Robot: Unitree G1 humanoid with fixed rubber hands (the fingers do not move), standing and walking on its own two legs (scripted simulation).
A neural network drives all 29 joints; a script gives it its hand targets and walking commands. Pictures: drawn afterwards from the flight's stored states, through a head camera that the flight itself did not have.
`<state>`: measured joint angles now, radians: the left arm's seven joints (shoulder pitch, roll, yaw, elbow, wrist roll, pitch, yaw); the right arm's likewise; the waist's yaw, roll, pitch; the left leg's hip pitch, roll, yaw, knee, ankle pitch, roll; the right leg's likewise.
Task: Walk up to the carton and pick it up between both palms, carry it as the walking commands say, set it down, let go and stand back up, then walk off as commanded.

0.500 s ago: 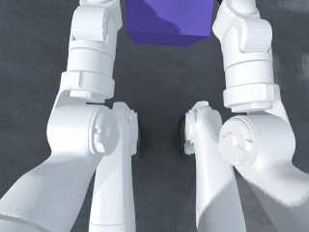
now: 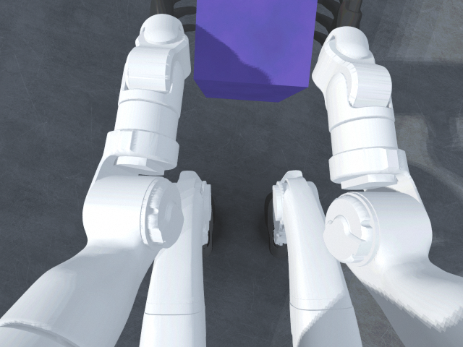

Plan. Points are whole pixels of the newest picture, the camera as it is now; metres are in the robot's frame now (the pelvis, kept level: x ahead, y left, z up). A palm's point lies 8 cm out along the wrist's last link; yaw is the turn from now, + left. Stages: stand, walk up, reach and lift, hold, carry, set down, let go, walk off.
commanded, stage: reach and lift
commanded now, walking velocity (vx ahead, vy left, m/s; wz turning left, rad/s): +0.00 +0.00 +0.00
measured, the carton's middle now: (249, 37) +0.56 -0.01 -0.10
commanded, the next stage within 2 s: none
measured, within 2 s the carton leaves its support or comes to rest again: neither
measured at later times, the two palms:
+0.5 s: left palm out of the picture +0.50 +0.10 +0.07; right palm (385, 15) +0.49 -0.12 +0.07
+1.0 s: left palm out of the picture +0.47 +0.10 +0.13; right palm out of the picture +0.46 -0.12 +0.14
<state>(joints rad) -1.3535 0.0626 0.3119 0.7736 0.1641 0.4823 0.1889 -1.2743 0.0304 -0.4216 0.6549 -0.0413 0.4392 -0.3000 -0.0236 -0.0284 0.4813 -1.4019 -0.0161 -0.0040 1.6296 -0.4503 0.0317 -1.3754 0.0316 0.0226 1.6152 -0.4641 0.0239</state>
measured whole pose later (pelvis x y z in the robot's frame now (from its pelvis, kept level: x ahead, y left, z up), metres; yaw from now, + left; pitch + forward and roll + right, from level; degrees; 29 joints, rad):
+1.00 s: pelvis +0.07 +0.00 +0.14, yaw +0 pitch +14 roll -2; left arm -0.76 -0.21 0.47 0.71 0.35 0.37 0.15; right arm -0.72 0.24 -0.51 0.66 -0.28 0.35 -0.19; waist -0.04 -0.01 0.00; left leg -0.94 -0.02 -0.03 1.07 -0.37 0.03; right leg -0.90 0.03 0.02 1.03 -0.37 0.02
